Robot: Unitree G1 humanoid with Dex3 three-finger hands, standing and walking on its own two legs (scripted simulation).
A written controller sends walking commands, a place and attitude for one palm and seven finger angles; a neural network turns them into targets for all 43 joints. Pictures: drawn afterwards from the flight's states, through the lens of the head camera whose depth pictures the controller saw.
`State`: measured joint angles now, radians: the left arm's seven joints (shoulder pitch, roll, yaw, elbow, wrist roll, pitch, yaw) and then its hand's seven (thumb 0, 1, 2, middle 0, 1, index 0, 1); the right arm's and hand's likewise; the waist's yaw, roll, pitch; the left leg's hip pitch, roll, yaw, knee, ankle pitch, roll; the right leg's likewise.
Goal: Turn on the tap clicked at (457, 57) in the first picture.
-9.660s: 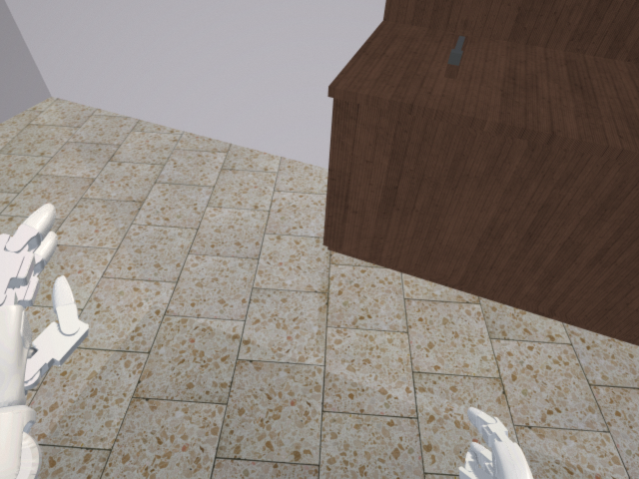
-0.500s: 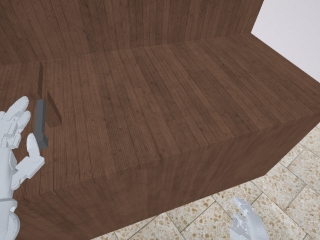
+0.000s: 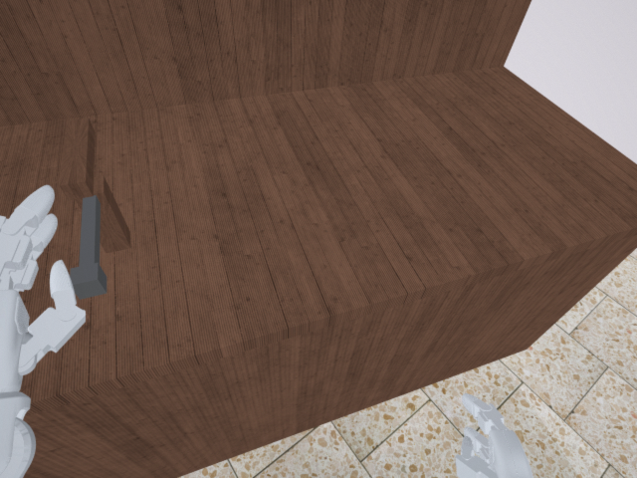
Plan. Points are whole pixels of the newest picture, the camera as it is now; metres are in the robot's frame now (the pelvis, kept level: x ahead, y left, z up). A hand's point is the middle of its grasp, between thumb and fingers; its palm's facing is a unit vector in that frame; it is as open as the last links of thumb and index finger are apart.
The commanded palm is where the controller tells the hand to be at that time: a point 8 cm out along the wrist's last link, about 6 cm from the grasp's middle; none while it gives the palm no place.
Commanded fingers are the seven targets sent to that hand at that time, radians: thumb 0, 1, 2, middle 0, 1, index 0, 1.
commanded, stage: shuffle to correct the standing spot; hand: left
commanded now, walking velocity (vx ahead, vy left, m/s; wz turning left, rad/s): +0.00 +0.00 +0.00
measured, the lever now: (88, 281) +0.29 +0.29 +0.10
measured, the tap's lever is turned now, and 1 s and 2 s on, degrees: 0 0 0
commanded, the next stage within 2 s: come to a stop and stand still in 0.58 s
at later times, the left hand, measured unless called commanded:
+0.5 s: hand (117, 347) +0.19 +0.20 +0.17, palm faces +0.35 -0.84 -0.43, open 7.4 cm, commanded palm +0.13 +0.24 +0.17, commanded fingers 0.00 0.90 0.90 -0.20 -0.30 -0.20 -0.30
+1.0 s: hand out of the picture +0.08 +0.23 +0.17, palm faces +0.51 -0.78 -0.37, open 7.4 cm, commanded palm +0.03 +0.25 +0.17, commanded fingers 0.00 0.90 0.90 -0.20 -0.30 -0.20 -0.30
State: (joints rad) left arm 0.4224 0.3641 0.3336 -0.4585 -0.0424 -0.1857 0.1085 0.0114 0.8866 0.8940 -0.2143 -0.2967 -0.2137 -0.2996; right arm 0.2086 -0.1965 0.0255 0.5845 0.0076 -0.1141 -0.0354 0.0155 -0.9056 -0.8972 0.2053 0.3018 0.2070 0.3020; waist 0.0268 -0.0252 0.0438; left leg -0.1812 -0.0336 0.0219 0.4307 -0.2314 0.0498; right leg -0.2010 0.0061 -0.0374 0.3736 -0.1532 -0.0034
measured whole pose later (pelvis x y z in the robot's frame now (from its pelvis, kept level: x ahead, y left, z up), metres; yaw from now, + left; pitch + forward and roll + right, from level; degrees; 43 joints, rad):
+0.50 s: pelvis -0.03 -0.04 -0.01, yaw +0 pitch +0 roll -1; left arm 0.46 0.39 0.38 -0.57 -0.07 -0.24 0.09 0.01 0.89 0.89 -0.21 -0.30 -0.21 -0.30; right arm 0.16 -0.18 0.01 0.55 0.00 -0.12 -0.02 0.01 -0.90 -0.90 0.21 0.30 0.21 0.30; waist 0.04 0.00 0.10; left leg -0.34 0.02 0.00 0.59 -0.26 -0.01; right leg -0.34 0.06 -0.07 0.49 -0.16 -0.07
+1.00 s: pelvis -0.11 -0.04 -0.01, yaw +3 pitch -3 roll -1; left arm 0.41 0.37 0.39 -0.44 -0.03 -0.18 0.13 0.01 0.89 0.89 -0.21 -0.30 -0.21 -0.30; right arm 0.29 -0.18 0.00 0.63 0.02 -0.11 -0.02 0.02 -0.91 -0.90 0.21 0.30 0.21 0.30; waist 0.01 0.00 0.00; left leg -0.18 0.04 0.02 0.60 -0.37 -0.01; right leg -0.28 0.02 -0.06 0.54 -0.19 -0.03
